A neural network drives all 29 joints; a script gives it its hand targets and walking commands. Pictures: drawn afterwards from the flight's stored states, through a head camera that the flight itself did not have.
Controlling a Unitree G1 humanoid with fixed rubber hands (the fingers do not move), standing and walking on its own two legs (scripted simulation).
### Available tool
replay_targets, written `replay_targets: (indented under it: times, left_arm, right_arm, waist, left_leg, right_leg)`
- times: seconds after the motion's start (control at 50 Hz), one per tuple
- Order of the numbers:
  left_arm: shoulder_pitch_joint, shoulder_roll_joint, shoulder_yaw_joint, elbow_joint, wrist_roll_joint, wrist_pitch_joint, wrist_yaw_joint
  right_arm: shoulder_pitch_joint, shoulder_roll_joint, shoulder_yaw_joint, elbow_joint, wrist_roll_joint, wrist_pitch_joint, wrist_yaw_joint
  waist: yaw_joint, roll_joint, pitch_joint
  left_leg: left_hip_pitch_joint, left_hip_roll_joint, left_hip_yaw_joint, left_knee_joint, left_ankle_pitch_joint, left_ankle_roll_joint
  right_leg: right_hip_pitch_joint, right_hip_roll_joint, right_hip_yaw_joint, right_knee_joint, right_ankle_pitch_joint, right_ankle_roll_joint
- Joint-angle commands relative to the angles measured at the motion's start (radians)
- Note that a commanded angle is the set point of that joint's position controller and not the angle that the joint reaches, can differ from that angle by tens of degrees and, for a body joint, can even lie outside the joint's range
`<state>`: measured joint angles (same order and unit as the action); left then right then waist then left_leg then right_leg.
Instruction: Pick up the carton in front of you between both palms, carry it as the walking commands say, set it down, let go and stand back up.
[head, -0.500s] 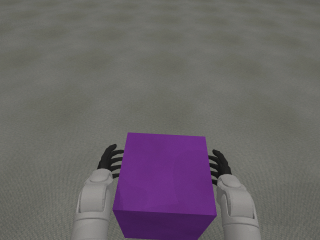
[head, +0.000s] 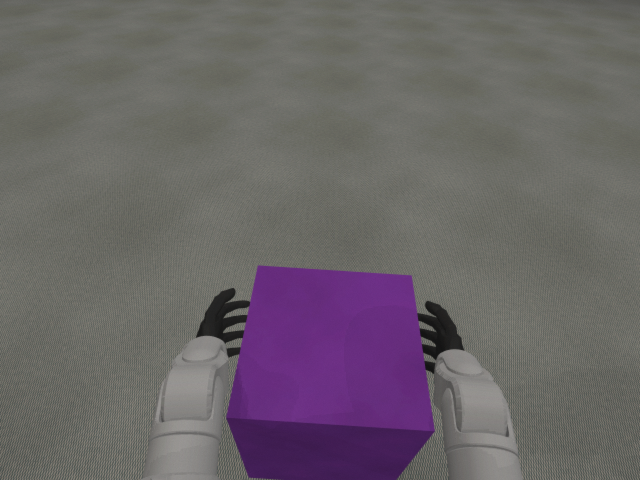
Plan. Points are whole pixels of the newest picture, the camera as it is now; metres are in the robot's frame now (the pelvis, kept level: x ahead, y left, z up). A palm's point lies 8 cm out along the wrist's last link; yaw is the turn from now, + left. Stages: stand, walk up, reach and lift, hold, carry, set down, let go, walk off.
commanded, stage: carry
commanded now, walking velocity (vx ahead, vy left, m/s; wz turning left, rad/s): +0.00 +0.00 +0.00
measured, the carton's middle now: (326, 380) +0.30 +0.00 -0.03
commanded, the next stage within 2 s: hold in 0.64 s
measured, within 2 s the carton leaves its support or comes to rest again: neither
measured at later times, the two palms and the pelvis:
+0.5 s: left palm (205, 345) +0.30 +0.16 +0.05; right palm (438, 357) +0.30 -0.14 +0.04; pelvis +0.00 +0.01 +0.00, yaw +0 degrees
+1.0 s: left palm (165, 385) +0.24 +0.19 +0.05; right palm (405, 343) +0.31 -0.10 +0.04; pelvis -0.01 -0.03 +0.01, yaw +14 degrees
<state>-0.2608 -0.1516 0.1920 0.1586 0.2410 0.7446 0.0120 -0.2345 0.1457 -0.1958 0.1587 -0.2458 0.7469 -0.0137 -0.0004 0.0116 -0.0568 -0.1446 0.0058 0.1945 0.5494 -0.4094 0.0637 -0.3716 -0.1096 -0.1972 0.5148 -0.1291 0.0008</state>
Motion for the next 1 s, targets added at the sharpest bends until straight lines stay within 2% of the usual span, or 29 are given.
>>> replay_targets:
  times: [0.0,0.06,0.12,0.14,0.16,0.22,0.24,0.32,0.34,0.36,0.44,0.46,0.52,0.62,0.64,0.66,0.68,0.7,0.72,0.74,0.76,0.78,0.84,0.88,0.9,0.92,0.94,0.96,0.98]
  left_arm:
    - [-0.403,-0.85,-0.538,-0.024,-0.221,-0.022,-0.206]
    - [-0.422,-0.875,-0.554,-0.013,-0.24,-0.023,-0.213]
    - [-0.394,-0.861,-0.531,0.004,-0.231,-0.024,-0.208]
    - [-0.42,-0.892,-0.553,-0.01,-0.255,-0.027,-0.212]
    - [-0.463,-0.873,-0.522,-0.028,-0.229,-0.032,-0.216]
    - [-0.43,-0.888,-0.548,-0.007,-0.25,-0.023,-0.215]
    - [-0.439,-0.885,-0.542,0.003,-0.239,-0.026,-0.218]
    - [-0.448,-0.88,-0.559,-0.037,-0.252,-0.025,-0.213]
    - [-0.445,-0.889,-0.55,-0.022,-0.244,-0.021,-0.214]
    - [-0.472,-0.903,-0.54,-0.02,-0.258,-0.023,-0.22]
    - [-0.429,-0.881,-0.547,-0.022,-0.24,-0.028,-0.214]
    - [-0.467,-0.881,-0.555,-0.054,-0.244,-0.031,-0.219]
    - [-0.45,-0.903,-0.594,-0.07,-0.259,-0.032,-0.212]
    - [-0.412,-0.897,-0.591,-0.03,-0.254,-0.028,-0.214]
    - [-0.335,-0.909,-0.551,-0.012,-0.235,-0.054,-0.215]
    - [-0.327,-0.854,-0.51,-0.004,-0.214,-0.085,-0.192]
    - [-0.319,-0.819,-0.494,-0.006,-0.179,-0.1,-0.175]
    - [-0.3,-0.777,-0.422,0.047,-0.128,-0.122,-0.161]
    - [-0.349,-0.782,-0.456,0.058,-0.154,-0.132,-0.152]
    - [-0.347,-0.767,-0.467,0.008,-0.162,-0.15,-0.149]
    - [-0.366,-0.799,-0.475,0.013,-0.151,-0.142,-0.146]
    - [-0.353,-0.819,-0.474,0.067,-0.174,-0.139,-0.156]
    - [-0.454,-0.837,-0.511,0.061,-0.201,-0.121,-0.194]
    - [-0.521,-0.88,-0.519,0.071,-0.216,-0.107,-0.216]
    - [-0.611,-0.885,-0.546,0.04,-0.235,-0.118,-0.231]
    - [-0.592,-0.859,-0.545,0.057,-0.246,-0.123,-0.243]
    - [-0.656,-0.824,-0.445,0.143,-0.167,-0.116,-0.254]
    - [-0.647,-0.858,-0.463,0.163,-0.199,-0.129,-0.268]
    - [-0.692,-0.824,-0.411,0.219,-0.19,-0.143,-0.279]
  right_arm:
    - [-0.494,0.869,0.566,-0.075,0.251,-0.04,0.218]
    - [-0.479,0.865,0.556,-0.056,0.247,-0.034,0.214]
    - [-0.515,0.86,0.578,-0.094,0.267,-0.04,0.209]
    - [-0.496,0.864,0.562,-0.057,0.26,-0.028,0.212]
    - [-0.532,0.872,0.55,-0.054,0.242,-0.03,0.214]
    - [-0.504,0.866,0.553,-0.064,0.262,-0.032,0.213]
    - [-0.512,0.874,0.554,-0.051,0.25,-0.03,0.211]
    - [-0.494,0.879,0.572,-0.058,0.259,-0.024,0.214]
    - [-0.507,0.877,0.566,-0.05,0.253,-0.026,0.215]
    - [-0.506,0.884,0.565,-0.062,0.243,-0.023,0.214]
    - [-0.505,0.874,0.568,-0.055,0.26,-0.035,0.22]
    - [-0.479,0.883,0.555,-0.049,0.243,-0.033,0.221]
    - [-0.503,0.885,0.596,-0.083,0.26,-0.039,0.218]
    - [-0.501,0.863,0.595,-0.098,0.264,-0.032,0.214]
    - [-0.346,0.866,0.536,-0.098,0.245,-0.041,0.214]
    - [-0.401,0.828,0.57,-0.163,0.269,-0.06,0.208]
    - [-0.405,0.806,0.561,-0.148,0.242,-0.059,0.204]
    - [-0.481,0.767,0.576,-0.171,0.259,-0.082,0.206]
    - [-0.449,0.784,0.58,-0.141,0.276,-0.092,0.201]
    - [-0.47,0.765,0.598,-0.151,0.285,-0.097,0.201]
    - [-0.487,0.769,0.595,-0.109,0.28,-0.097,0.202]
    - [-0.451,0.78,0.571,-0.098,0.263,-0.097,0.197]
    - [-0.407,0.823,0.529,-0.024,0.223,-0.086,0.201]
    - [-0.431,0.835,0.484,0.029,0.173,-0.08,0.202]
    - [-0.444,0.86,0.459,0.037,0.175,-0.089,0.203]
    - [-0.462,0.893,0.459,0.052,0.176,-0.086,0.202]
    - [-0.533,0.889,0.377,0.097,0.138,-0.091,0.2]
    - [-0.566,0.897,0.449,0.06,0.155,-0.101,0.199]
    - [-0.583,0.921,0.384,0.134,0.139,-0.101,0.199]
  waist:
    - [0.006,0.023,-0.258]
    - [0.005,-0.026,-0.277]
    - [-0.003,-0.016,-0.248]
    - [0.0,0.032,-0.261]
    - [-0.007,0.005,-0.236]
    - [0.003,0.037,-0.262]
    - [-0.003,-0.007,-0.239]
    - [-0.004,0.014,-0.254]
    - [-0.001,-0.027,-0.222]
    - [-0.008,0.016,-0.198]
    - [-0.003,-0.023,-0.266]
    - [-0.011,0.034,-0.249]
    - [-0.002,0.026,-0.286]
    - [-0.002,0.014,-0.283]
    - [-0.017,0.114,-0.152]
    - [0.032,0.135,-0.185]
    - [0.033,0.059,-0.149]
    - [0.066,0.052,-0.169]
    - [0.019,0.075,-0.25]
    - [0.03,0.073,-0.22]
    - [0.054,0.131,-0.258]
    - [0.034,0.048,-0.187]
    - [-0.044,0.07,-0.188]
    - [-0.039,0.038,-0.151]
    - [-0.107,0.063,-0.189]
    - [-0.061,-0.002,-0.177]
    - [-0.08,0.034,-0.143]
    - [-0.068,-0.011,-0.084]
    - [-0.078,-0.037,-0.069]
  left_leg:
    - [-0.026,0.143,-0.098,-0.112,0.329,-0.024]
    - [-0.04,0.125,-0.106,-0.119,0.318,-0.018]
    - [-0.04,0.172,-0.124,-0.086,0.514,-0.024]
    - [-0.028,0.162,-0.111,-0.101,0.517,-0.025]
    - [-0.041,0.173,-0.132,-0.111,0.544,-0.029]
    - [-0.028,0.163,-0.116,-0.11,0.477,-0.013]
    - [-0.041,0.159,-0.124,-0.117,0.464,-0.005]
    - [-0.055,0.148,-0.111,-0.099,0.4,-0.006]
    - [-0.062,0.152,-0.116,-0.107,0.346,-0.016]
    - [-0.074,0.161,-0.121,-0.12,0.381,-0.018]
    - [0.003,0.168,-0.116,-0.094,0.56,-0.031]
    - [-0.013,0.176,-0.125,-0.107,0.62,-0.026]
    - [0.01,0.161,-0.113,-0.096,0.55,-0.02]
    - [0.018,0.157,-0.091,-0.068,0.619,-0.033]
    - [-0.041,0.014,-0.367,-0.171,0.875,-0.049]
    - [-0.025,0.026,-0.381,-0.149,0.974,-0.058]
    - [0.002,0.028,-0.359,-0.147,1.02,-0.07]
    - [0.053,0.007,-0.344,-0.144,0.969,-0.077]
    - [0.134,0.01,-0.365,-0.127,0.957,-0.079]
    - [0.155,-0.002,-0.346,-0.167,0.919,-0.085]
    - [0.132,-0.021,-0.323,-0.196,0.943,-0.092]
    - [0.102,-0.024,-0.318,-0.19,0.936,-0.094]
    - [0.115,-0.066,-0.305,-0.229,0.539,-0.081]
    - [0.082,-0.053,-0.314,-0.216,0.658,-0.093]
    - [0.093,-0.068,-0.303,-0.208,0.615,-0.105]
    - [0.029,-0.054,-0.309,-0.233,0.46,-0.084]
    - [-0.015,-0.075,-0.284,-0.222,0.35,-0.079]
    - [-0.055,-0.092,-0.273,-0.225,0.29,-0.072]
    - [-0.103,-0.073,-0.301,-0.239,0.186,-0.052]
  right_leg:
    - [0.197,-0.063,0.089,-0.019,0.161,-0.019]
    - [0.218,-0.07,0.102,-0.02,0.183,-0.015]
    - [0.214,-0.057,0.054,0.003,0.197,-0.009]
    - [0.185,-0.066,0.083,0.008,0.225,-0.015]
    - [0.191,-0.067,0.074,0.008,0.183,-0.015]
    - [0.208,-0.064,0.067,0.002,0.155,-0.013]
    - [0.196,-0.067,0.08,0.004,0.168,-0.012]
    - [0.219,-0.078,0.079,-0.005,0.193,-0.01]
    - [0.186,-0.055,0.093,-0.023,0.177,-0.016]
    - [0.172,-0.064,0.073,-0.004,0.157,-0.011]
    - [0.181,-0.051,0.053,0.034,0.208,-0.011]
    - [0.164,-0.059,0.081,0.007,0.181,-0.009]
    - [0.188,-0.062,0.073,0.031,0.24,-0.023]
    - [0.188,-0.055,0.07,0.039,0.264,-0.015]
    - [0.444,0.218,0.247,-0.046,0.348,-0.046]
    - [0.486,0.219,0.274,-0.057,0.371,-0.054]
    - [0.444,0.217,0.267,-0.11,0.373,-0.028]
    - [0.442,0.219,0.287,-0.099,0.366,-0.007]
    - [0.442,0.205,0.312,-0.102,0.351,0.005]
    - [0.389,0.22,0.286,-0.107,0.347,0.021]
    - [0.419,0.228,0.289,-0.115,0.353,0.019]
    - [0.417,0.24,0.288,-0.124,0.367,0.014]
    - [0.423,0.24,0.284,-0.142,0.189,0.003]
    - [0.392,0.244,0.281,-0.14,0.216,-0.001]
    - [0.418,0.262,0.268,-0.127,0.233,-0.004]
    - [0.462,0.254,0.256,-0.124,0.144,-0.005]
    - [0.462,0.226,0.277,-0.12,0.13,-0.008]
    - [0.433,0.234,0.251,-0.128,0.072,0.002]
    - [0.43,0.234,0.24,-0.112,-0.007,0.0]
